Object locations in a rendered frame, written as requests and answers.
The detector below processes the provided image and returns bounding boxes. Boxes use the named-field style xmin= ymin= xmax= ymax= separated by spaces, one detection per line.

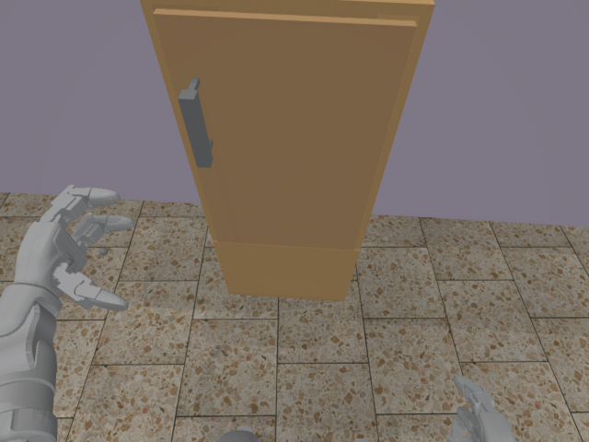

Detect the handle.
xmin=178 ymin=77 xmax=213 ymax=168

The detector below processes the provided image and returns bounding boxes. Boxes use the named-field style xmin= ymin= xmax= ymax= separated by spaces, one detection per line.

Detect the left robot hand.
xmin=14 ymin=185 xmax=134 ymax=311

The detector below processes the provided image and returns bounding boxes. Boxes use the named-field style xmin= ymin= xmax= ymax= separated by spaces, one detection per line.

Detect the right robot hand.
xmin=446 ymin=375 xmax=516 ymax=442

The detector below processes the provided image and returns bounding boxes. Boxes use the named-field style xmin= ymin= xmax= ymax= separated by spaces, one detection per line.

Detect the robot left forearm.
xmin=0 ymin=283 xmax=63 ymax=442

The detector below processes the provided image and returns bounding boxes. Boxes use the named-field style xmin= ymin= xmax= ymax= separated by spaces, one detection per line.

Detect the cupboard door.
xmin=153 ymin=8 xmax=417 ymax=250

